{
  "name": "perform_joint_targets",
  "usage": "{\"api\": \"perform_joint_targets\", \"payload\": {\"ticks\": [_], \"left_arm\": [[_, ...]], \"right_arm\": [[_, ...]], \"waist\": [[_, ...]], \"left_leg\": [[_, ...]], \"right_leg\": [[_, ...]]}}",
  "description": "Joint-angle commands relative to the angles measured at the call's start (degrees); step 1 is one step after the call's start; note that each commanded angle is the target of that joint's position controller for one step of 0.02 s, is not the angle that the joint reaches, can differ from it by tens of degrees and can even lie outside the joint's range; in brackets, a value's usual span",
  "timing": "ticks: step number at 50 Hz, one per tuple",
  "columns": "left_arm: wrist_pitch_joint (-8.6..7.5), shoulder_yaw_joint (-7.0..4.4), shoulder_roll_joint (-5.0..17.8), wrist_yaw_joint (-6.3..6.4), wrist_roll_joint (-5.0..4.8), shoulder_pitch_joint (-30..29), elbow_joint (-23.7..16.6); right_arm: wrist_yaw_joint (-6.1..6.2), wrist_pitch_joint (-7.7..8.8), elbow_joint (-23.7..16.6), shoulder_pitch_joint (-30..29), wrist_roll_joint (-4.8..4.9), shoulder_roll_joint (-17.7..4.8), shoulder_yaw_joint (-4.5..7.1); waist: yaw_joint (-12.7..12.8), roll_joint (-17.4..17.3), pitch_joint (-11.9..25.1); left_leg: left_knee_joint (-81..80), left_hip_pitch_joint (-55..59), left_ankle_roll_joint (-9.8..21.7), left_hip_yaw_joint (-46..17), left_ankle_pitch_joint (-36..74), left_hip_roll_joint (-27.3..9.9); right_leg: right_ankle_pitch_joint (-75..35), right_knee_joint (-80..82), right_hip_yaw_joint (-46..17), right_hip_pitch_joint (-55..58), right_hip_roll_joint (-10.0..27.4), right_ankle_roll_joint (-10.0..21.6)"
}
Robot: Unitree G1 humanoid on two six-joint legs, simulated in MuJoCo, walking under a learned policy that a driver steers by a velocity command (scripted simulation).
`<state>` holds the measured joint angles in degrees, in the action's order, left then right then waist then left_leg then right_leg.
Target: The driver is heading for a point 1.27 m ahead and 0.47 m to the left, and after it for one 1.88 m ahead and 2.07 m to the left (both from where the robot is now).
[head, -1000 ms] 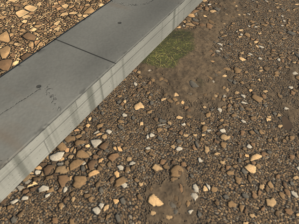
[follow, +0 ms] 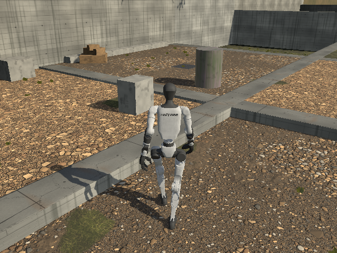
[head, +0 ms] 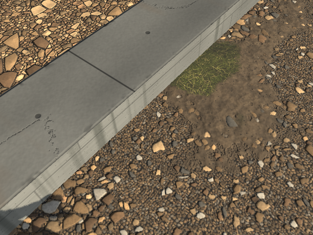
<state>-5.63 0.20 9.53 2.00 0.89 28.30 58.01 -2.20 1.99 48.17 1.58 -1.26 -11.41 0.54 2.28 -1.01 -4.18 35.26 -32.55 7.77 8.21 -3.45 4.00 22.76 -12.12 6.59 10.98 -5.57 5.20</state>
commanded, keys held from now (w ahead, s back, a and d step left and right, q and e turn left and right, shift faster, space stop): w+q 1.00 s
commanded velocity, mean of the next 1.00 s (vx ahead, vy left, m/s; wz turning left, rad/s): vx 0.50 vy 0.00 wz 0.56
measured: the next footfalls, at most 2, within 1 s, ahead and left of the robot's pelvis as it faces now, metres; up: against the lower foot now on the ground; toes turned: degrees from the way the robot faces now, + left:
left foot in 0.04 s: +0.18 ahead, +0.03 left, +0.00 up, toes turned +4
right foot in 0.58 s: +0.53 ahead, -0.07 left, +0.00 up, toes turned +22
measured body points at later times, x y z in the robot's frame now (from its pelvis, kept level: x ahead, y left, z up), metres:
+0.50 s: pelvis +0.28 -0.01 +0.01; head +0.31 +0.01 +0.46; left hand +0.46 +0.26 -0.07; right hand +0.28 -0.29 -0.11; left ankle +0.14 +0.03 -0.72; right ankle +0.48 -0.11 -0.68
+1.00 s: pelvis +0.52 +0.05 +0.02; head +0.55 +0.07 +0.47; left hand +0.36 +0.26 -0.12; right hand +0.82 -0.02 -0.08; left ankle +0.58 +0.23 -0.68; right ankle +0.50 -0.08 -0.72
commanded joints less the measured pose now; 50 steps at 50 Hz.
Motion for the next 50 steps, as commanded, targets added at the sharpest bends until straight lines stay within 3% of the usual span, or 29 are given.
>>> {"api": "perform_joint_targets", "payload": {"ticks": [1, 2, 3, 4, 5, 6, 7, 8, 10, 12, 17, 22, 25, 27, 28, 29, 30, 31, 32, 33, 34, 36, 40, 46, 50], "left_arm": [[0.24, -2.64, 12.3, 1.41, 0.21, -2.2, -2.5], [0.45, -3.03, 13.4, 0.97, -0.14, -5.8, -3.8], [-0.10, -1.99, 7.8, 0.07, 1.26, -5.5, -6.1], [-0.13, -2.08, 7.1, -0.85, -0.06, -2.5, -8.6], [-1.03, -2.21, 10.5, -1.40, 0.81, -7.4, -9.6], [-1.61, -2.56, 11.5, -1.95, 0.31, -10.5, -10.6], [-1.41, -2.59, 10.9, -1.91, 0.45, -11.1, -10.6], [-0.27, -2.43, 10.1, -1.96, 1.36, -10.8, -10.9], [1.98, -1.94, 8.0, -2.26, 2.22, -10.5, -11.3], [2.88, -1.79, 7.7, -2.41, 2.12, -13.9, -13.2], [3.50, -1.74, 8.6, -2.95, 1.58, -26.9, -18.0], [2.95, -1.03, 8.9, -3.46, 1.19, -36.2, -21.7], [1.99, -1.07, 10.1, -3.39, 0.69, -35.8, -22.8], [1.34, -2.08, 12.5, -2.58, 0.31, -26.0, -20.0], [0.58, -2.94, 14.5, -1.80, 0.49, -17.5, -17.8], [0.08, -4.01, 18.2, -0.59, 1.86, -8.2, -16.9], [0.77, -5.09, 22.4, -0.33, 3.25, -7.0, -17.4], [1.53, -5.26, 19.2, -0.87, 2.07, -9.5, -17.3], [1.64, -4.17, 13.7, -1.17, 1.49, -13.4, -17.9], [1.47, -3.47, 10.7, -1.53, 1.27, -15.6, -17.7], [1.21, -3.22, 10.0, -1.54, 1.36, -15.6, -17.0], [0.32, -3.23, 10.0, -1.77, 0.78, -13.7, -15.0], [-1.23, -3.71, 10.4, -2.35, -0.01, -11.3, -13.2], [-0.94, -3.89, 11.2, -2.14, 0.17, -8.6, -10.8], [-0.43, -4.47, 13.5, -1.47, 0.14, -5.8, -9.2]], "right_arm": [[0.77, 0.75, 3.3, 18.2, -0.17, -8.6, 2.89], [1.20, 0.83, 5.3, 26.0, -0.68, -10.8, 4.09], [1.62, 0.50, 5.4, 26.4, -0.41, -13.6, 4.74], [1.42, 0.16, 4.7, 24.2, 0.23, -15.6, 5.42], [1.42, -0.01, 3.8, 19.2, 1.40, -13.0, 5.28], [1.46, 0.01, 3.0, 16.0, 1.12, -10.3, 4.72], [1.50, 0.35, 3.1, 14.2, 0.62, -8.0, 4.17], [1.79, 0.95, 2.9, 14.2, 0.79, -7.6, 3.87], [1.84, 2.21, 3.4, 15.3, 1.16, -8.6, 3.78], [1.90, 2.67, 3.8, 17.3, 1.26, -10.5, 4.23], [2.04, 1.95, 4.6, 25.2, 1.41, -10.5, 4.33], [2.76, 1.67, 4.4, 29.4, 0.50, -11.0, 4.56], [3.40, 1.80, 3.4, 27.6, 0.12, -12.2, 5.04], [3.16, 2.18, 2.0, 23.2, 0.24, -13.4, 5.28], [2.49, 2.71, 1.7, 21.9, 0.75, -13.5, 5.21], [1.92, 3.37, 0.1, 21.9, 1.70, -10.5, 4.39], [2.25, 3.03, -1.2, 28.7, 3.68, -4.7, 3.15], [2.79, 2.23, -0.2, 29.3, 1.53, -10.3, 3.75], [2.48, 1.68, 0.2, 25.1, 0.61, -10.9, 4.02], [1.91, 1.44, -0.2, 21.8, 0.36, -10.1, 3.88], [1.36, 1.03, -0.6, 20.3, 0.00, -9.3, 3.94], [0.30, -0.20, -0.8, 20.1, -0.66, -8.0, 3.77], [-0.89, -1.13, -3.8, 13.4, -0.97, -6.6, 3.23], [-2.23, -0.47, -7.7, 1.4, -0.47, -4.8, 1.71], [-2.23, -0.38, -9.7, -4.1, -1.06, -5.6, 1.32]], "waist": [[-10.8, 7.4, 8.7], [-15.7, 5.1, 11.3], [-11.7, -5.8, 13.5], [-8.0, -10.4, 17.6], [-7.2, -0.7, 9.5], [-5.5, 2.2, 3.8], [-2.5, 6.4, 0.2], [-0.9, 7.0, -0.1], [0.4, 5.0, 0.5], [-0.3, 2.4, 0.5], [-5.9, -1.9, 1.1], [-9.1, -3.4, 1.1], [-7.4, -4.4, 1.4], [-2.6, -4.5, 4.9], [1.6, -2.0, 9.4], [4.8, 2.6, 17.4], [1.4, 16.2, 24.3], [-0.5, 12.6, 21.5], [-1.2, 5.9, 13.0], [-1.4, 2.1, 8.0], [-2.1, 3.5, 6.0], [-3.2, 6.5, 4.5], [-3.3, 6.4, 3.4], [-1.5, 6.1, 1.0], [0.0, 5.9, 0.5]], "left_leg": [[-3.5, 22.8, 4.4, -1.2, -2.9, 3.1], [-8.2, 32.9, 7.7, -6.8, -4.0, -0.8], [-5.7, 43.1, 11.4, -25.3, 0.4, -14.6], [-14.2, 52.7, 22.5, -52.7, -6.5, -23.6], [-20.6, 44.9, 19.4, -47.0, -16.1, -21.7], [-23.8, 36.0, 17.0, -42.1, -16.0, -20.0], [-24.9, 28.7, 14.1, -37.6, -9.3, -17.5], [-24.9, 24.2, 12.7, -34.0, -3.3, -15.2], [-24.9, 19.4, 11.0, -28.4, 5.0, -11.9], [-25.2, 17.6, 9.6, -25.3, 8.6, -9.4], [-23.2, 25.2, 4.0, -25.8, 12.7, -7.6], [-19.4, 34.3, 4.5, -29.0, 17.1, -8.8], [-16.2, 35.0, 3.5, -31.1, 20.6, -10.3], [-9.0, 30.3, 0.9, -30.3, 29.0, -8.8], [1.1, 26.9, -0.5, -27.9, 29.2, -5.8], [15.0, 19.2, -1.5, -24.9, 14.9, -2.8], [30.9, 2.0, -3.1, -16.9, -27.0, 5.4], [37.3, -3.2, -2.4, -15.8, -25.9, 0.8], [37.9, -3.7, -2.7, -15.1, -19.8, -1.9], [35.8, -2.9, -3.2, -14.3, -16.2, -3.7], [34.2, -2.0, -3.5, -13.7, -15.1, -4.9], [32.8, -0.2, -4.0, -12.6, -14.4, -6.0], [30.8, -5.5, -4.4, -11.5, -9.2, -7.5], [12.4, -3.3, -5.2, -7.3, 2.8, -7.6], [2.5, 1.0, -3.3, -3.4, -1.3, -6.4]], "right_leg": [[-78.5, -28.5, -0.4, -8.0, 17.7, -3.2], [-63.2, -45.8, 1.4, -16.6, 14.7, -3.4], [-4.8, -64.4, 1.5, -32.8, 6.4, -2.5], [8.5, -79.1, -8.1, -51.5, 0.3, -4.0], [0.2, -72.8, -12.0, -56.0, 5.3, -2.2], [-3.6, -68.3, -11.1, -54.0, 6.9, -2.2], [-5.2, -63.5, -10.6, -50.5, 8.7, -2.8], [-5.2, -60.0, -10.8, -46.8, 9.8, -3.9], [-5.5, -54.6, -9.4, -42.7, 10.7, -5.7], [-9.6, -48.9, -7.7, -43.2, 11.0, -6.9], [-21.9, -35.7, -6.7, -49.6, 9.8, -8.0], [-21.2, -26.8, -6.9, -52.3, 7.2, -7.4], [-19.4, -19.9, -8.1, -45.4, 5.7, -5.8], [-15.6, -15.7, -7.7, -29.4, 3.2, -3.7], [-17.5, -12.7, -8.4, -17.5, 4.5, -2.0], [-7.8, -12.2, -18.6, -3.6, 15.6, 0.5], [-4.8, -8.7, -43.1, 9.8, 31.7, 6.8], [2.2, -5.9, -50.7, 4.2, 31.2, 8.3], [2.8, -4.2, -41.6, -4.2, 28.2, 6.9], [-3.1, -2.7, -32.8, -10.7, 25.0, 5.5], [-9.1, -1.6, -27.0, -14.3, 22.7, 4.1], [-18.1, 0.1, -19.4, -18.2, 20.4, 3.4], [-26.2, 3.0, -11.7, -17.8, 21.0, 4.3], [-31.8, 3.3, -0.3, -17.7, 18.4, 2.6], [-36.8, 0.5, 2.6, -12.8, 20.3, 1.5]]}}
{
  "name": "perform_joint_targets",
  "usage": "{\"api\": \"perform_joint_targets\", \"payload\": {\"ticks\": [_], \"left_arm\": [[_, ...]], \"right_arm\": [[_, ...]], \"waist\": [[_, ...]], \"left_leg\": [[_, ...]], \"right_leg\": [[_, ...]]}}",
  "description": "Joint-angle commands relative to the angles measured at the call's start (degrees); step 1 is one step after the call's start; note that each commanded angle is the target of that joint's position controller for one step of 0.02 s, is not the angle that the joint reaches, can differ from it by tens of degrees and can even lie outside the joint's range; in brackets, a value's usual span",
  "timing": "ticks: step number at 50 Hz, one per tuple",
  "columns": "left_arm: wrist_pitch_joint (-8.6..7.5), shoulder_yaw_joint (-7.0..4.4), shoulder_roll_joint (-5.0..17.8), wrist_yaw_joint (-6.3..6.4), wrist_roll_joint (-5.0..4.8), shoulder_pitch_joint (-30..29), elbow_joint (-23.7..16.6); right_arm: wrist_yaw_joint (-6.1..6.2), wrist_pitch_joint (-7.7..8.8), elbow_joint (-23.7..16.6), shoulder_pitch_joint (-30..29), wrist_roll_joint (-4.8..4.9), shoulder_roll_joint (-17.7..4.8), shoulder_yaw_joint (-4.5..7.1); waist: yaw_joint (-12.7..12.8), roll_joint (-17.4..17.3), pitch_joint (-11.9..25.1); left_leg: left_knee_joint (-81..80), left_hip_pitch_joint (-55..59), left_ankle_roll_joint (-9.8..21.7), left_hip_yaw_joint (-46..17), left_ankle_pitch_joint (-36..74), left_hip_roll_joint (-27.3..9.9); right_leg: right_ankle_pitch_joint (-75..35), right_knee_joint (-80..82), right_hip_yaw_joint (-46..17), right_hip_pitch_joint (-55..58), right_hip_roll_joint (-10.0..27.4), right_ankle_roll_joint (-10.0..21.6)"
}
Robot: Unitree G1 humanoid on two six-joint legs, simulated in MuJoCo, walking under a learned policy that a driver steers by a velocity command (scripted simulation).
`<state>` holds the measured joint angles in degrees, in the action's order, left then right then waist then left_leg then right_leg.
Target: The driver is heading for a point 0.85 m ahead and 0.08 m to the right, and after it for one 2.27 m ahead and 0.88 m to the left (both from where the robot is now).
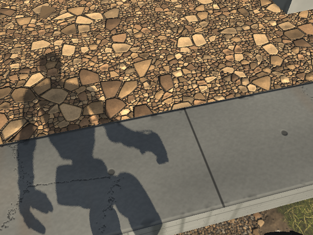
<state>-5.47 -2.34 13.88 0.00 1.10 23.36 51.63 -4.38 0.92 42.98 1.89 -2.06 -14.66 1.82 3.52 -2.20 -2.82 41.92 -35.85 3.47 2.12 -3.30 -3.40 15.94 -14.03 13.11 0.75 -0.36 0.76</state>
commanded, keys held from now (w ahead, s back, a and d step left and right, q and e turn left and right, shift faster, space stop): w+q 0.20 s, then w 0.22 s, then w+e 0.58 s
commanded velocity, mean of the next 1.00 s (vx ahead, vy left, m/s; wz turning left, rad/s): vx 0.50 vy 0.00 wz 0.04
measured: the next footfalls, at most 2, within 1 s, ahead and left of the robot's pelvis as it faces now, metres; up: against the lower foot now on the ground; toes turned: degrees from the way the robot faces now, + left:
left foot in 0.10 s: +0.18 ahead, +0.09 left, +0.00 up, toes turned +7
right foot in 0.78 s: +0.59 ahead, -0.03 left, +0.17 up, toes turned +3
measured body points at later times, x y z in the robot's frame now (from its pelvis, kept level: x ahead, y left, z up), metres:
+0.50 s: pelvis +0.22 +0.05 +0.00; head +0.23 +0.06 +0.45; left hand +0.31 +0.31 -0.12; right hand +0.29 -0.21 -0.13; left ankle +0.14 +0.09 -0.74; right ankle +0.27 -0.06 -0.59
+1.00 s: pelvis +0.55 +0.00 +0.13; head +0.56 +0.01 +0.58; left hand +0.58 +0.25 -0.01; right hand +0.74 -0.22 +0.06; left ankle +0.57 +0.15 -0.42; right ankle +0.55 -0.04 -0.57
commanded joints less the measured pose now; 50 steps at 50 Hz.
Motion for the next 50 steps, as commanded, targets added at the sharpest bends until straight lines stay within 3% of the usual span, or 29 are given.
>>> {"api": "perform_joint_targets", "payload": {"ticks": [1, 3, 5, 6, 7, 8, 10, 14, 18, 19, 25, 29, 32, 33, 34, 35, 36, 38, 39, 40, 41, 42, 43, 44, 45, 46, 47, 48, 50], "left_arm": [[-0.22, -1.99, 9.5, 0.83, -0.03, -0.3, -2.5], [0.75, -2.17, 10.5, 1.07, 0.05, 0.3, -2.1], [1.45, -2.06, 11.3, 1.03, -0.27, -0.5, -3.2], [1.34, -0.60, 5.4, 0.42, 0.37, 1.1, -6.4], [1.41, -0.79, 6.5, 0.16, 0.51, -1.4, -9.4], [1.43, -0.94, 7.9, -0.01, 1.16, -6.6, -9.8], [1.17, -0.51, 6.9, -0.08, 0.77, -7.3, -9.4], [4.00, -0.02, 4.8, -0.64, 1.86, -4.3, -8.4], [4.98, 0.53, 3.2, -1.12, 1.64, -8.6, -9.3], [5.27, 0.87, 1.7, -0.86, 1.47, -7.5, -8.5], [5.42, -0.26, 3.0, 0.74, 1.50, -22.2, -15.7], [4.71, 2.42, -3.3, 2.58, 0.15, -31.5, -22.3], [4.84, 5.34, -6.2, 1.77, 0.57, -37.2, -28.2], [5.22, 5.81, -6.3, 1.04, 0.82, -38.7, -30.2], [6.56, 6.24, -6.5, -0.27, 1.56, -32.7, -29.6], [7.23, 6.08, -6.4, -0.58, 0.93, -28.5, -29.0], [7.32, 5.27, -4.1, -0.91, 0.68, -22.9, -26.3], [7.10, 2.52, 1.0, -0.87, 0.50, -6.7, -20.5], [6.80, 0.88, 4.6, -1.52, 1.22, -1.5, -17.9], [6.17, -1.20, 10.9, -1.84, 0.76, 0.1, -15.7], [8.11, -3.21, 15.3, -0.21, -0.71, -0.1, -13.5], [7.36, -3.64, 14.0, -0.09, -1.74, -6.0, -12.8], [6.30, -3.07, 10.4, -0.04, -1.70, -6.5, -9.8], [4.80, -2.20, 6.5, 0.06, -0.24, -7.5, -6.9], [3.73, -0.91, 1.4, 0.01, 1.13, -8.0, -5.3], [2.69, -0.10, -1.0, -0.34, 1.56, -8.3, -4.0], [1.89, -0.22, -0.3, -0.67, 0.66, -7.6, -2.6], [1.43, -0.58, 1.8, -1.00, 0.20, -10.9, -4.6], [-0.02, -0.90, 4.1, -1.25, -0.61, -12.0, -5.9]], "right_arm": [[0.36, 0.60, -4.4, -3.1, -0.62, -2.1, -0.01], [1.37, 0.52, -2.6, 2.9, -0.98, -3.3, 0.67], [2.27, 1.59, 1.5, 16.6, -2.00, -7.4, 2.88], [3.14, 1.62, 1.1, 17.2, -1.73, -13.9, 4.37], [3.41, 1.16, -0.2, 20.2, -0.05, -16.7, 5.27], [3.84, 0.75, 0.6, 19.8, 0.84, -14.0, 4.86], [4.27, 1.02, -0.1, 12.9, 1.32, -9.1, 3.71], [4.30, 2.76, -0.2, 11.7, 1.31, -6.4, 2.55], [4.65, 2.87, 1.7, 17.4, 1.26, -5.8, 2.12], [4.83, 2.87, 2.4, 18.7, 0.83, -5.9, 2.19], [6.01, 3.41, 6.8, 31.8, -0.12, -8.0, 2.83], [5.74, 5.47, 11.4, 34.7, -1.07, -5.9, 1.48], [5.02, 5.08, 13.7, 30.0, 0.72, -3.3, -0.90], [5.54, 4.39, 15.1, 30.8, 1.29, -3.1, -1.40], [6.16, 3.40, 14.6, 29.0, 2.33, -4.7, -1.19], [6.03, 3.27, 13.8, 27.3, 2.92, -5.9, -1.19], [6.09, 3.74, 11.3, 25.1, 4.33, -7.8, -0.99], [5.83, 4.47, 9.8, 23.9, 4.85, -15.8, 1.73], [5.58, 4.42, 8.8, 24.5, 4.99, -16.7, 2.63], [4.04, 5.45, 5.2, 24.9, 3.90, -11.6, 1.85], [1.76, 6.38, 2.6, 20.9, 0.33, -10.6, 2.66], [1.29, 6.49, -0.4, 20.6, -1.31, -5.4, 1.60], [2.27, 5.82, -2.4, 16.1, -0.61, -2.2, 0.62], [3.61, 5.23, -4.9, 13.1, -0.68, 1.5, -0.64], [4.68, 4.55, -7.3, 10.8, -0.78, 3.9, -1.70], [5.51, 3.35, -8.1, 11.5, -0.48, 4.8, -2.20], [5.99, 2.38, -9.8, 12.4, -1.14, 5.8, -2.93], [6.21, 1.72, -9.9, 14.4, -1.11, 3.4, -2.73], [6.40, 1.58, -10.5, 10.8, -1.28, -0.8, -1.62]], "waist": [[-1.6, 7.6, 0.9], [-3.9, 8.3, 4.9], [-9.9, 3.8, 11.9], [-6.9, -7.3, 14.9], [-8.5, -10.7, 18.4], [-8.9, -0.8, 12.7], [-4.1, 2.1, 4.4], [-0.6, 0.8, 7.1], [-2.8, -0.8, 7.0], [-2.9, -4.4, 8.0], [-8.5, -0.2, -3.2], [-8.8, -0.3, -7.5], [-4.5, 3.8, -9.2], [-5.3, 3.1, -9.3], [-3.2, 4.2, -3.1], [-2.0, 1.9, 0.0], [0.1, -0.7, 7.1], [7.3, -8.3, 21.2], [10.0, -7.7, 26.1], [8.3, 5.6, 25.7], [6.5, 15.3, 29.3], [1.3, 8.0, 25.1], [-0.4, 1.7, 15.4], [-3.5, -3.2, 4.6], [-5.3, -3.0, 1.3], [-7.3, -1.3, -0.4], [-9.5, 0.2, -0.5], [-11.8, -0.8, -1.3], [-10.4, -1.0, -0.7]], "left_leg": [[-4.0, 7.4, 1.9, 4.3, -3.8, 2.8], [-5.0, 14.5, 4.3, 6.0, -11.0, 6.7], [-13.5, 33.7, 7.8, 2.1, -9.2, 7.7], [-14.8, 46.2, 11.9, -19.6, -5.0, -8.7], [-21.9, 51.9, 20.5, -42.8, 3.2, -17.2], [-23.1, 47.6, 18.5, -33.3, 4.4, -14.8], [-25.7, 34.0, 14.2, -23.2, 12.7, -9.0], [-25.4, 27.1, 11.8, -13.9, 30.9, -4.6], [-25.0, 30.5, 9.1, -13.4, 32.1, -4.1], [-24.9, 31.0, 9.9, -13.9, 27.8, -3.8], [-29.5, 50.9, 18.0, -25.9, 2.6, -14.3], [-29.9, 53.9, 12.4, -19.1, 1.7, -17.2], [-38.7, 35.1, 4.9, -5.5, -2.4, -10.0], [-43.1, 29.4, 5.8, -3.7, 2.7, -8.4], [-47.2, 22.9, 6.7, 0.4, 18.2, -7.6], [-45.4, 20.1, 6.4, 3.2, 34.2, -7.3], [-37.7, 21.8, 7.6, 4.7, 69.7, -7.9], [-13.9, 33.2, 6.6, 2.7, 99.5, -11.9], [2.2, 34.6, 5.0, 3.0, 94.9, -10.8], [27.8, 16.3, 1.6, 0.1, 41.4, -0.4], [51.8, 3.9, -1.2, -5.1, -3.5, 11.6], [63.2, -2.8, -0.6, -12.2, -3.1, 7.7], [67.7, -5.9, -0.3, -9.4, -3.3, 6.5], [66.4, -11.0, 0.6, -8.9, -6.0, 4.2], [70.1, -13.9, 1.5, -8.5, -9.6, 4.0], [71.4, -15.4, 2.5, -8.5, -11.6, 2.9], [69.3, -16.4, 2.8, -8.2, -13.1, 1.7], [54.8, -11.8, 1.5, -7.6, -14.3, 0.1], [38.1, -6.0, -0.5, -3.2, -5.1, -0.5]], "right_leg": [[-39.3, -1.4, -2.6, -1.1, 15.7, 6.0], [-54.5, -14.2, -0.3, 0.7, 15.7, 5.7], [-42.3, -37.4, 0.5, -9.3, 14.0, 3.1], [1.0, -53.8, 0.5, -27.6, 8.6, 0.4], [17.3, -66.7, -7.4, -42.0, 0.2, -1.8], [10.2, -65.0, -13.4, -45.2, 4.7, -1.4], [3.9, -55.8, -13.6, -39.6, 7.3, -1.7], [1.7, -52.4, -11.6, -31.2, 6.1, -3.2], [-2.8, -52.1, -10.0, -36.1, 5.8, -3.1], [-1.3, -57.4, -8.6, -36.2, 4.9, -2.6], [15.2, -88.9, -13.0, -78.2, 5.0, -0.1], [29.8, -114.3, -20.3, -99.9, -1.3, 6.1], [26.7, -95.2, -11.5, -86.9, 0.8, 6.5], [24.5, -88.8, -6.3, -79.5, 1.0, 5.7], [14.3, -80.3, -2.9, -59.5, 1.5, 7.0], [9.3, -73.7, -1.3, -45.9, 1.0, 7.8], [9.1, -69.5, 2.0, -33.8, -2.4, 8.4], [10.3, -59.5, -0.3, -20.2, -6.6, 9.5], [12.5, -50.1, -8.8, -12.9, -8.1, 12.0], [20.5, -31.4, -41.7, -3.6, 3.4, 18.9], [13.2, -8.9, -76.1, -0.4, 10.8, 22.9], [15.2, -6.9, -76.1, -3.6, 12.5, 20.4], [17.7, -8.2, -68.8, -13.5, 11.0, 18.7], [14.4, -10.6, -58.5, -23.3, 9.3, 16.4], [9.1, -12.5, -52.6, -28.9, 7.6, 15.8], [5.1, -11.9, -45.1, -32.1, 5.8, 14.1], [-4.1, -11.7, -38.9, -32.9, 4.5, 13.5], [-7.0, -9.2, -33.1, -36.4, 3.0, 12.8], [-20.3, -5.2, -26.7, -37.2, -0.8, 11.6]]}}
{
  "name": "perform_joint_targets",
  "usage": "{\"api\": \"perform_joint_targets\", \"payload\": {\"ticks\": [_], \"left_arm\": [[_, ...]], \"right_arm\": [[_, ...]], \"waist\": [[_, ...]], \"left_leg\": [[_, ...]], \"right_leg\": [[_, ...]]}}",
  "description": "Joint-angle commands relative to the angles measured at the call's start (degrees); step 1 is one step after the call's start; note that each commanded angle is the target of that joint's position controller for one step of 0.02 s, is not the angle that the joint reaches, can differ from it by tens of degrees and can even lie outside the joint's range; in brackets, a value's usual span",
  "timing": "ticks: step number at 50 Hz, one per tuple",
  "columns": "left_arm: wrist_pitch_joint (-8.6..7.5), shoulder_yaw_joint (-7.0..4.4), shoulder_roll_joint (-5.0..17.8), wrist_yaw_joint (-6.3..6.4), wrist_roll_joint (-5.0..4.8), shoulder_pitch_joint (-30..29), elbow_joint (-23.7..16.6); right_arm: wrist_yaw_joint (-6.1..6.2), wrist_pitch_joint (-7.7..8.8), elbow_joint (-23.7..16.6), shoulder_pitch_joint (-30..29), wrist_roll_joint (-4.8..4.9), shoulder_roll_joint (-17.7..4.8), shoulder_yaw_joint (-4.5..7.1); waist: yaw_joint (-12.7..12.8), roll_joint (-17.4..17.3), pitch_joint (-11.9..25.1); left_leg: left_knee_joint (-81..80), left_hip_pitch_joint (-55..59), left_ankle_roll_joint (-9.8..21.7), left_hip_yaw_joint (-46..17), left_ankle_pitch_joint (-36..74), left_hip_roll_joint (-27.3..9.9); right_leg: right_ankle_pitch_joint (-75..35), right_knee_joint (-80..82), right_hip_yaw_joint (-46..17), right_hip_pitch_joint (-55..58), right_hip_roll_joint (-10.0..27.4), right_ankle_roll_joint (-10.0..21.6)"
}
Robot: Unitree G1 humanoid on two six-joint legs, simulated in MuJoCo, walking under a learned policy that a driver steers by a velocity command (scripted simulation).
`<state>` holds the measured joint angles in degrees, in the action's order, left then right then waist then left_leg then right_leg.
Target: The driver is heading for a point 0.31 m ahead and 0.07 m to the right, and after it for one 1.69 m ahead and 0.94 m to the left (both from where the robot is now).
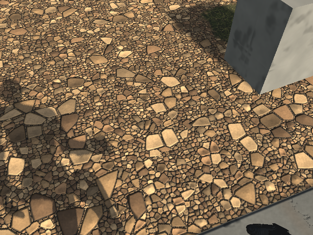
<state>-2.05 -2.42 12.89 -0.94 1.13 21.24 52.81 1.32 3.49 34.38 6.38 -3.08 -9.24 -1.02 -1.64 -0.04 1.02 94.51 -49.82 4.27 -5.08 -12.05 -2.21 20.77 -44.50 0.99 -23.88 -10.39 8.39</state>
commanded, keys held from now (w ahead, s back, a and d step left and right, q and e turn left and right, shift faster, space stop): w+e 0.12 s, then q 0.88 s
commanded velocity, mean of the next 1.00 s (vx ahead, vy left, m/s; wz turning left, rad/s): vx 0.18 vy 0.00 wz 0.20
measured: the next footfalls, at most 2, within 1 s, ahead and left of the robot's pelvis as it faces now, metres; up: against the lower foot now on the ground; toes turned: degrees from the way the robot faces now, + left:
left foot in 0.28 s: +0.36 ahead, +0.08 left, +0.00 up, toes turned -7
right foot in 0.84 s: +0.35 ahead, -0.08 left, +0.00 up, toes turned +16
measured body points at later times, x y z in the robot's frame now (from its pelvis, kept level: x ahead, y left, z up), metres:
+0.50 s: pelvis +0.25 +0.03 +0.04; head +0.29 +0.04 +0.49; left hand +0.42 +0.27 -0.07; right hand +0.30 -0.23 -0.08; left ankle +0.32 +0.08 -0.70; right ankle +0.23 -0.11 -0.61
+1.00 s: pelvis +0.28 -0.02 +0.04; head +0.30 -0.04 +0.49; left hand +0.35 +0.28 -0.03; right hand +0.46 -0.26 -0.08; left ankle +0.23 +0.10 -0.62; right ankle +0.31 -0.09 -0.70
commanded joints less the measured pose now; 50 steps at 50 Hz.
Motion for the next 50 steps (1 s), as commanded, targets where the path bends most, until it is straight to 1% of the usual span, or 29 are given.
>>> {"api": "perform_joint_targets", "payload": {"ticks": [1, 4, 6, 7, 9, 11, 12, 13, 14, 15, 16, 17, 18, 19, 21, 25, 30, 34, 37, 40, 41, 42, 43, 44, 45, 46, 47, 48, 50], "left_arm": [[-4.07, -1.10, 5.5, -0.06, -0.97, -6.6, -7.2], [-3.61, -2.35, 7.3, 1.38, -2.10, 2.6, -5.9], [-2.05, -3.11, 8.8, 1.80, -1.70, 5.6, -6.2], [-1.66, -2.92, 8.2, 1.74, -1.23, 6.2, -6.3], [-1.50, -2.54, 7.1, 2.01, -1.02, 5.2, -6.8], [-2.39, -2.73, 8.1, 2.58, -0.71, 4.4, -7.3], [-2.66, -3.03, 9.1, 2.94, -0.34, 3.3, -7.6], [-2.81, -3.27, 10.1, 3.16, -0.13, 0.9, -8.6], [-2.97, -3.23, 9.7, 3.15, -0.46, -0.3, -9.6], [-2.92, -2.38, 5.0, 3.09, -1.16, 5.2, -11.1], [-2.27, -1.63, 4.3, 3.00, -3.27, 14.1, -9.4], [-1.75, -1.81, 7.6, 3.00, -1.18, 11.0, -8.4], [-1.82, -1.78, 8.3, 2.68, -0.62, 2.4, -10.3], [-1.70, -1.61, 8.5, 2.37, -0.14, -3.0, -12.3], [0.08, -1.39, 8.0, 1.74, 1.21, -5.3, -14.5], [2.82, -0.52, 5.6, 2.26, 0.82, -4.9, -15.2], [4.71, -0.22, 5.3, 2.93, 0.41, -12.0, -17.6], [4.55, -0.07, 5.3, 3.19, -0.23, -15.8, -19.4], [3.41, 0.23, 5.2, 3.65, -1.05, -15.3, -19.9], [2.05, 0.31, 5.1, 4.01, -1.94, -10.2, -18.9], [1.52, 0.20, 5.2, 4.28, -1.60, -7.7, -18.3], [1.15, -0.42, 7.8, 4.61, -0.72, -8.3, -18.4], [1.39, -1.26, 13.3, 4.74, -0.28, -12.5, -20.9], [1.63, -1.74, 13.4, 4.25, 0.34, -11.8, -20.7], [1.47, -0.98, 10.3, 3.87, 0.30, -11.9, -20.6], [1.28, -0.28, 7.7, 3.46, 0.06, -14.3, -20.9], [1.40, 0.04, 7.0, 3.39, 0.11, -15.8, -21.4], [1.63, 0.04, 7.0, 3.71, 0.08, -15.5, -21.7], [1.80, -0.29, 7.6, 3.81, 0.28, -12.0, -20.9]], "right_arm": [[0.12, -0.89, -3.4, 3.6, -0.25, -7.4, 1.54], [-1.81, -0.77, -5.0, -4.1, 0.20, -4.4, 0.81], [-2.99, -0.87, -5.9, -8.6, 1.11, -3.0, 0.20], [-3.32, -0.76, -5.5, -9.4, 1.15, -3.2, 0.23], [-3.24, -0.17, -3.4, -6.9, 1.06, -4.2, 0.78], [-2.58, 0.64, -1.0, -2.5, 1.05, -6.7, 1.91], [-2.10, 1.02, 0.6, 1.3, 1.13, -8.6, 2.63], [-1.45, 1.73, 2.9, 8.0, 1.46, -10.2, 3.17], [-0.74, 2.63, 5.2, 13.7, 1.54, -10.8, 3.37], [-0.37, 2.86, 6.0, 17.0, 0.95, -14.1, 3.84], [-0.99, 2.09, 6.4, 17.3, 1.62, -13.1, 4.08], [-1.61, 1.61, 4.2, 14.2, 3.04, -9.9, 3.78], [-1.46, 1.53, 3.2, 9.9, 3.17, -7.9, 3.31], [-1.24, 1.41, 3.4, 8.9, 3.15, -7.7, 3.23], [-0.88, 1.20, 5.2, 11.3, 3.67, -10.3, 4.17], [-0.98, 0.62, 5.9, 12.4, 2.54, -12.5, 4.90], [-0.53, -2.15, 4.9, 14.0, 2.48, -13.7, 6.00], [-0.70, -3.85, 3.6, 14.2, 2.10, -14.4, 7.13], [-0.95, -4.66, 3.1, 13.5, 1.76, -14.4, 7.58], [-1.08, -5.46, 2.6, 11.0, 2.18, -14.2, 7.84], [-0.95, -5.62, 2.4, 9.7, 2.89, -13.9, 7.81], [-0.69, -5.64, 2.2, 10.9, 3.59, -11.7, 7.38], [-0.28, -5.62, 1.6, 15.4, 4.10, -9.0, 6.87], [-0.05, -5.93, 2.3, 13.0, 1.43, -15.4, 8.42], [-0.29, -5.93, 2.5, 11.8, 1.21, -16.3, 8.74], [-0.72, -6.19, 3.5, 11.6, 1.28, -16.0, 8.70], [-1.17, -6.57, 4.0, 12.2, 1.68, -15.1, 8.56], [-1.67, -6.87, 4.3, 12.3, 1.99, -14.5, 8.32], [-2.33, -7.18, 3.9, 10.1, 2.67, -14.1, 7.87]], "waist": [[-2.8, -2.0, -4.1], [3.3, 0.4, 1.0], [6.3, 3.7, 1.7], [7.0, 4.9, 0.9], [6.3, 7.0, 1.8], [4.7, 8.0, 3.8], [3.0, 8.7, 4.3], [-1.2, 7.2, 5.1], [-3.6, 5.4, 7.2], [-0.5, -7.2, 14.2], [2.2, -15.9, 23.5], [1.9, -4.4, 20.5], [1.0, -1.1, 13.4], [1.2, 1.4, 8.1], [2.5, 1.2, 4.6], [4.2, -3.4, 5.2], [2.3, -6.2, 4.3], [0.4, -7.3, 2.3], [-0.2, -7.9, 2.1], [1.5, -8.2, 2.0], [3.2, -7.2, 1.6], [1.9, -1.0, 1.5], [-1.5, 12.5, 2.3], [0.5, 9.9, -0.2], [-0.6, 6.8, 0.2], [-1.6, 3.9, -1.0], [-2.3, 4.2, -1.0], [-1.6, 6.4, -0.6], [0.5, 6.7, 0.4]], "left_leg": [[-21.6, 8.9, -2.4, 5.6, 6.5, -2.1], [-38.8, 9.6, -2.6, 7.8, 14.0, 0.2], [-48.7, 11.0, -3.1, 9.2, 13.9, 3.0], [-51.9, 11.5, -2.9, 10.3, 15.2, 3.8], [-57.3, 16.7, -1.5, 10.2, 16.5, 4.8], [-62.1, 24.9, 0.0, 9.0, 17.6, 6.4], [-64.2, 27.1, 0.5, 8.3, 16.1, 6.7], [-71.0, 31.2, 1.6, 7.1, 16.4, 5.7], [-74.2, 40.2, 2.9, 4.5, 25.2, 1.8], [-61.3, 58.0, 8.8, -6.2, 60.3, -12.0], [-63.2, 69.6, 20.3, -27.3, 74.7, -22.6], [-67.8, 64.2, 19.6, -26.6, 67.5, -19.0], [-70.3, 58.3, 17.8, -21.3, 57.6, -15.7], [-72.6, 52.5, 15.8, -17.7, 53.4, -12.7], [-75.1, 45.3, 12.6, -14.5, 49.4, -9.2], [-76.1, 38.8, 10.5, -11.3, 47.4, -5.6], [-77.5, 35.9, 8.0, -14.5, 23.5, -2.8], [-77.6, 36.6, 8.2, -20.3, 9.9, -2.9], [-75.5, 38.6, 7.9, -24.0, 14.2, -3.5], [-73.4, 38.1, 5.6, -26.6, 16.9, -2.2], [-71.7, 35.7, 3.5, -26.1, 12.4, -0.4], [-66.0, 31.0, 0.2, -22.4, -3.7, 3.7], [-52.6, 23.0, -3.4, -9.9, -20.8, 12.3], [-37.8, 20.8, -4.4, -3.8, -22.7, 12.0], [-31.5, 22.8, -4.9, -3.6, -19.7, 9.6], [-27.8, 22.9, -5.3, -2.8, -15.5, 8.6], [-26.4, 21.9, -6.2, -1.5, -13.0, 8.3], [-24.8, 20.3, -7.1, -0.5, -12.4, 8.0], [-25.4, 18.7, -8.3, 0.9, -11.7, 7.5]], "right_leg": [[-35.1, 26.9, -15.4, -9.3, 10.1, 4.3], [-42.3, 27.7, -14.6, 8.1, 10.1, 0.8], [-42.1, 29.3, -15.1, 15.2, 10.2, -0.1], [-45.5, 29.6, -14.4, 18.1, 10.2, -0.7], [-55.9, 25.9, -12.0, 22.4, 11.1, -2.8], [-62.3, 21.4, -12.8, 25.8, 12.3, -4.5], [-66.4, 17.2, -13.5, 28.8, 13.4, -5.2], [-68.3, 9.0, -12.9, 30.4, 14.1, -5.8], [-59.0, -0.6, -11.8, 26.4, 12.7, -6.2], [-19.7, -17.2, -9.1, 12.6, 7.9, -7.9], [14.9, -33.8, -5.3, -1.0, 1.1, -11.1], [8.3, -35.5, -7.1, -4.3, 4.5, -10.2], [4.3, -34.3, -7.1, -7.5, 6.3, -10.1], [2.7, -31.8, -6.4, -9.1, 7.8, -9.8], [0.6, -26.7, -5.6, -7.1, 9.0, -9.9], [0.8, -19.7, -3.7, -4.6, 8.3, -10.6], [-2.9, -13.4, -3.4, -5.6, 8.4, -10.5], [-0.7, -6.8, -4.3, -5.0, 7.7, -9.9], [2.1, -0.1, -4.7, -1.6, 6.5, -8.7], [0.5, 13.3, -4.8, 6.9, 5.6, -7.4], [-4.5, 22.0, -5.0, 12.1, 6.2, -6.9], [-7.0, 28.5, -11.9, 17.1, 13.0, -4.8], [-17.9, 30.5, -27.6, 20.9, 29.2, 0.7], [-28.4, 30.1, -27.7, 11.7, 32.7, 6.9], [-29.8, 29.8, -25.4, 9.5, 31.6, 8.0], [-28.7, 29.4, -19.2, 8.3, 27.4, 6.4], [-27.2, 28.9, -14.2, 9.9, 23.4, 4.5], [-29.6, 28.0, -11.8, 12.3, 22.0, 3.9], [-33.1, 26.8, -9.2, 16.4, 21.3, 3.9]]}}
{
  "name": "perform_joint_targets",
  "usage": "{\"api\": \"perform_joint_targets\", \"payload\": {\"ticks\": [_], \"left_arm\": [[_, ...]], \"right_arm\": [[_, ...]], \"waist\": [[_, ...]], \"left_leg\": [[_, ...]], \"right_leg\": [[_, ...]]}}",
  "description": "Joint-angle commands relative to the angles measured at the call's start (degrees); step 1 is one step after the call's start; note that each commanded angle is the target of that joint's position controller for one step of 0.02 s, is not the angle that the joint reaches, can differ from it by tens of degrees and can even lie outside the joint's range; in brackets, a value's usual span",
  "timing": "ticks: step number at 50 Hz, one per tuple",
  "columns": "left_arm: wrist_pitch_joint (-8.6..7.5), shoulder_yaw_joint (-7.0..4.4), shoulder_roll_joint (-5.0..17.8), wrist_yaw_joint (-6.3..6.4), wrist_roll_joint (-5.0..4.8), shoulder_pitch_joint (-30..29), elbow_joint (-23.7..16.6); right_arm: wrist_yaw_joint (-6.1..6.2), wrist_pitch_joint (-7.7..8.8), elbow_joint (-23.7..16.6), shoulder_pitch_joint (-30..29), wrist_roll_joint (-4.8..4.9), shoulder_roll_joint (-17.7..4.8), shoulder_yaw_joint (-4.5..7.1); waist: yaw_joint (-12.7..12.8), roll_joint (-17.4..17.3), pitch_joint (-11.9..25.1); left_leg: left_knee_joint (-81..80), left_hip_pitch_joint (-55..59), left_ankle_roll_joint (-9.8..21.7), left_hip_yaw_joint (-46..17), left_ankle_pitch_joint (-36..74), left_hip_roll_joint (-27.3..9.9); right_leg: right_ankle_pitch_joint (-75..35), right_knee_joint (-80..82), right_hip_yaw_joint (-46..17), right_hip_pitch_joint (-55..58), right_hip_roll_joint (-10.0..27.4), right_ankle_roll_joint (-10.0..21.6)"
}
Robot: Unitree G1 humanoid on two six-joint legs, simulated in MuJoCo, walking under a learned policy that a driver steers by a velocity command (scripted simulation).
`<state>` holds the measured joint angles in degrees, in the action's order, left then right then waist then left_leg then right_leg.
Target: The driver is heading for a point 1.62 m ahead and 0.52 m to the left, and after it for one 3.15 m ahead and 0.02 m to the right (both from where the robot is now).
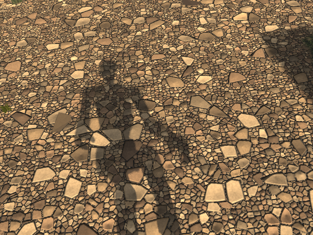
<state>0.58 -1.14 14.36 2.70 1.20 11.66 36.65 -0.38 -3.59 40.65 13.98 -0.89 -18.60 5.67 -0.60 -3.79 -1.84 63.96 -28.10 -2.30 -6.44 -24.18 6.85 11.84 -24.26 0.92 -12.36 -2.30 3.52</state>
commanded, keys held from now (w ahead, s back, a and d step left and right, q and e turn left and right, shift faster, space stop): q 0.84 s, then no key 0.16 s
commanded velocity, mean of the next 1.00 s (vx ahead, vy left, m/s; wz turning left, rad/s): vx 0.00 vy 0.00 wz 0.56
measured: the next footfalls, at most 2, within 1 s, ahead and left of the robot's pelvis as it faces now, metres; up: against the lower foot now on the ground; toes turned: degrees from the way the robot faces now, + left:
left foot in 0.34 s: -0.03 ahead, +0.12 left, +0.00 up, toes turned +11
right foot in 0.84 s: +0.05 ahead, -0.04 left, +0.00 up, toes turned +34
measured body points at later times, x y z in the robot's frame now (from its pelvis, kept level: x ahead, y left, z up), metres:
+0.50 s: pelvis -0.04 +0.04 +0.00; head -0.03 +0.07 +0.45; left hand -0.01 +0.34 -0.12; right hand +0.16 -0.19 -0.09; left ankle -0.07 +0.11 -0.74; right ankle +0.01 -0.10 -0.67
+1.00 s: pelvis -0.04 +0.00 +0.00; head +0.00 -0.01 +0.45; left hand -0.05 +0.31 -0.07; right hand +0.22 -0.17 -0.13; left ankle -0.13 +0.10 -0.66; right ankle +0.02 -0.06 -0.74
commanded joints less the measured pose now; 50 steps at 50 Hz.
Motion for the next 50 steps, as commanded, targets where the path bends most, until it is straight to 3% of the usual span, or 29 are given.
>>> {"api": "perform_joint_targets", "payload": {"ticks": [1, 5, 9, 13, 15, 16, 17, 18, 19, 20, 21, 23, 26, 30, 33, 37, 40, 41, 42, 43, 44, 45, 46, 47, 50], "left_arm": [[-0.88, -1.85, 6.7, 0.17, 0.13, -0.6, -4.4], [-1.13, -2.79, 8.2, -0.01, 0.09, 3.1, -3.2], [-1.12, -3.41, 9.3, -0.77, 0.47, 2.9, -3.1], [-0.68, -3.93, 10.6, -1.44, 0.78, 2.3, -2.7], [-0.16, -4.06, 11.0, -1.45, 0.11, 1.3, -2.3], [0.20, -4.11, 10.6, -1.33, -0.11, 3.1, -1.5], [0.64, -3.44, 7.6, -1.58, 0.40, 5.4, -2.1], [1.16, -2.38, 5.6, -0.11, 0.43, 0.0, -6.6], [1.58, -2.77, 8.2, 0.46, 0.63, -2.6, -6.2], [1.63, -2.96, 8.4, 0.01, -0.22, -2.0, -5.3], [1.33, -3.15, 8.6, -0.57, -0.63, -0.9, -4.1], [1.43, -3.46, 9.2, -1.34, 0.67, 1.2, -2.4], [1.97, -2.94, 7.8, -1.52, 0.33, 0.6, -2.2], [2.31, -2.33, 7.1, -1.11, -0.02, -2.7, -3.5], [1.96, -1.82, 6.8, -0.89, -0.11, -4.0, -4.3], [1.17, -1.31, 7.1, -0.50, -0.87, -3.0, -4.9], [0.35, -1.04, 6.7, 0.18, -1.28, 1.2, -4.4], [-0.15, -1.11, 6.9, 0.62, -0.86, 3.0, -3.9], [-0.55, -1.64, 10.2, 1.10, 0.09, 2.1, -4.7], [-0.13, -2.11, 14.7, 0.88, -0.22, -3.8, -7.4], [0.07, -2.54, 13.4, 0.29, 0.09, 0.0, -6.2], [-0.19, -1.35, 9.3, -0.20, -0.06, -0.8, -6.0], [-0.50, -0.68, 6.8, -0.44, -0.13, -3.3, -6.3], [-0.72, -0.48, 6.2, -0.30, 0.09, -5.0, -6.7], [-1.37, -0.63, 6.2, -0.29, 0.06, -2.3, -5.7]], "right_arm": [[-0.79, -0.21, -2.8, 1.0, 0.53, -4.5, 0.93], [-1.08, -0.91, -4.0, -2.1, 0.61, -3.6, 0.23], [-1.63, -1.03, -5.7, -4.6, 0.71, -1.8, -0.78], [-1.68, -0.48, -6.8, -3.7, 1.18, -1.3, -1.28], [-1.47, 0.33, -6.0, -0.1, 0.90, -0.6, -1.45], [-1.19, 1.09, -5.1, 2.5, 0.22, -1.8, -1.22], [-0.70, 1.85, -5.5, 3.4, -0.64, -6.9, -0.11], [-0.22, 1.96, -6.9, 3.7, -0.21, -15.6, 2.28], [0.09, 1.97, -6.3, 5.8, -0.07, -12.1, 2.03], [0.34, 1.81, -6.4, 2.2, 0.43, -8.2, 0.66], [0.47, 1.57, -7.0, -2.0, 0.55, -6.2, -0.01], [0.79, 1.98, -7.6, -4.1, 0.90, -5.1, -0.44], [0.67, 2.50, -6.9, -1.3, 0.67, -5.7, -0.09], [0.74, 2.39, -6.5, 1.9, 0.36, -6.2, 0.42], [0.61, 2.27, -6.4, 2.5, 0.03, -7.0, 0.88], [0.16, 1.87, -6.4, 0.5, -0.36, -7.5, 1.18], [0.16, 1.63, -6.5, -2.6, 0.28, -6.9, 1.18], [0.38, 1.64, -6.6, -3.6, 1.11, -6.1, 0.92], [0.50, 1.90, -6.8, -0.9, 1.73, -2.6, 0.06], [0.89, 2.04, -6.8, 3.1, 1.38, -0.8, -0.36], [1.14, 1.66, -5.5, 1.7, -1.10, -6.9, 1.15], [0.98, 1.53, -4.7, 0.8, -1.09, -7.3, 1.54], [0.66, 1.13, -3.6, 0.6, -0.75, -6.3, 1.32], [0.28, 0.74, -3.1, 0.9, -0.42, -5.5, 1.07], [-0.37, 0.14, -2.4, -0.1, 0.33, -4.1, 0.39]], "waist": [[0.5, 10.5, 3.7], [2.5, 12.3, 4.0], [2.9, 12.9, 4.0], [2.3, 14.4, 5.6], [-0.6, 13.1, 6.1], [-1.5, 9.3, 6.0], [-0.9, -4.8, 4.7], [-2.0, -14.1, 0.4], [-4.1, -7.7, 1.1], [-1.4, -5.3, -0.2], [0.7, -4.0, -1.4], [1.4, -5.0, 1.9], [0.6, -1.9, 4.6], [-1.4, -3.7, 3.1], [-1.8, -3.4, 3.5], [-1.1, -3.9, 4.7], [1.7, -4.0, 5.2], [3.0, -2.5, 5.1], [1.1, 7.4, 6.6], [-1.6, 17.2, 5.1], [0.7, 15.0, 4.7], [-0.5, 10.7, 3.4], [-1.3, 8.7, 1.6], [-1.8, 9.8, 2.3], [0.0, 10.9, 3.6]], "left_leg": [[4.1, -3.7, -2.1, 2.5, 0.4, -1.8], [-3.3, -4.0, -2.3, 3.5, -1.2, -3.7], [-12.8, 2.2, -0.7, 6.2, -3.7, -5.5], [-22.7, 9.9, 1.7, 9.2, -4.7, -5.0], [-35.6, 16.8, 3.4, 10.2, 3.0, -4.3], [-44.0, 22.5, 4.3, 7.5, 10.1, -4.4], [-51.2, 29.0, 6.8, -11.3, 10.4, -16.6], [-49.6, 22.4, 16.0, -27.6, 27.1, -29.3], [-48.4, 21.8, 18.8, -23.4, 29.3, -27.4], [-48.0, 19.9, 17.5, -18.0, 26.6, -23.1], [-48.2, 18.2, 14.8, -13.9, 23.9, -18.5], [-46.3, 20.1, 13.8, -10.8, 33.2, -14.9], [-45.1, 21.6, 13.8, -11.9, 33.5, -14.5], [-45.3, 22.6, 15.0, -17.0, 26.8, -14.6], [-43.8, 22.0, 15.4, -19.9, 28.5, -14.8], [-41.4, 19.5, 14.5, -23.3, 36.2, -13.9], [-39.6, 16.3, 10.8, -25.2, 33.9, -11.3], [-37.6, 12.6, 8.2, -24.1, 27.0, -9.2], [-29.1, 6.8, 4.8, -18.0, 7.3, -4.8], [-18.3, -2.4, 2.4, -5.3, -10.2, 4.9], [-7.3, -0.9, 1.7, -2.7, -10.7, 2.4], [-2.6, 0.3, 1.4, -3.3, -7.3, 1.0], [0.0, 0.9, 0.7, -2.8, -3.6, 0.2], [1.9, 0.9, 0.0, -2.0, -1.1, 0.2], [1.1, 0.4, -1.5, -1.0, 0.7, 0.5]], "right_leg": [[-24.6, 6.2, -8.9, 7.0, 13.7, 9.0], [-20.7, 6.0, -8.6, 10.9, 16.0, 9.8], [-15.7, 5.6, -6.1, 7.4, 17.4, 10.1], [-18.5, 2.6, -3.8, 4.4, 18.4, 9.4], [-19.5, -2.7, -0.6, 1.5, 17.5, 6.7], [-14.2, -7.7, 2.4, -3.3, 16.0, 2.9], [7.0, -21.4, 7.5, -16.0, 10.8, -2.3], [25.0, -27.6, 4.3, -27.1, 1.6, -5.2], [23.1, -34.3, -1.8, -25.1, 4.0, -5.4], [17.6, -35.4, -3.1, -24.7, 4.5, -5.5], [12.5, -34.1, -3.5, -23.3, 4.7, -5.7], [8.7, -36.9, -2.2, -21.8, 3.4, -6.3], [7.7, -36.7, -2.1, -21.7, 2.7, -6.8], [8.9, -30.4, -2.5, -23.1, 1.9, -6.3], [11.1, -25.7, -2.8, -20.2, 0.8, -5.3], [12.3, -18.7, -3.5, -12.3, -1.0, -4.0], [7.2, -5.2, -4.2, -2.2, -1.5, -3.1], [1.2, 3.2, -4.8, 3.9, 0.1, -2.6], [2.4, 8.6, -14.7, 10.0, 11.1, -0.1], [-6.3, 10.6, -28.5, 10.4, 23.5, 5.3], [-12.8, 9.2, -28.4, 3.6, 24.9, 10.7], [-13.4, 8.9, -24.4, 1.3, 22.0, 10.8], [-12.7, 9.0, -18.5, -0.7, 18.0, 9.4], [-12.8, 8.5, -15.0, 0.4, 15.0, 8.1], [-18.0, 7.1, -11.3, 4.1, 13.5, 8.5]]}}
